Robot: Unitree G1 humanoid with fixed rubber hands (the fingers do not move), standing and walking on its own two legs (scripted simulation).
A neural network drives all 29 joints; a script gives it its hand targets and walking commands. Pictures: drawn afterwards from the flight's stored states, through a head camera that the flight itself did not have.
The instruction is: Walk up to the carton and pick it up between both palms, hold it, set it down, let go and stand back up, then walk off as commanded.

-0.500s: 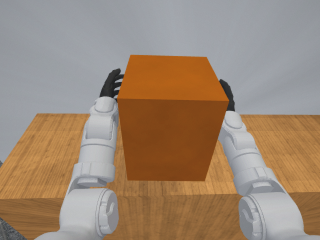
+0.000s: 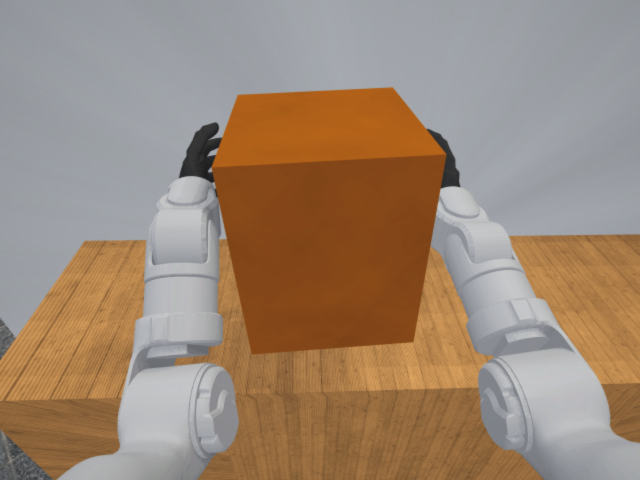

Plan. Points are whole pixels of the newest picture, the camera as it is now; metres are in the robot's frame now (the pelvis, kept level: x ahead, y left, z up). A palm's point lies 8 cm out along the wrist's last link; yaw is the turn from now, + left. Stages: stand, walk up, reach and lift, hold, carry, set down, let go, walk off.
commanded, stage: reach and lift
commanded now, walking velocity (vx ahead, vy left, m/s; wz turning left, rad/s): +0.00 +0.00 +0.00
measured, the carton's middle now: (324, 216) +0.38 -0.01 +0.20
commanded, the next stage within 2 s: hold in 1.00 s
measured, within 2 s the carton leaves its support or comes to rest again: neither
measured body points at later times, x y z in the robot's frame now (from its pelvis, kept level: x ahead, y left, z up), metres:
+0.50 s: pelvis +0.01 +0.00 +0.00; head -0.05 +0.01 +0.45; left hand +0.41 +0.14 +0.26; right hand +0.41 -0.15 +0.25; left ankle +0.03 +0.14 -0.75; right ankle +0.05 -0.13 -0.75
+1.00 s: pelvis +0.01 +0.00 +0.00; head -0.08 +0.01 +0.44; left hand +0.39 +0.15 +0.29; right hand +0.39 -0.14 +0.29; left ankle +0.03 +0.14 -0.75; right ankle +0.05 -0.13 -0.75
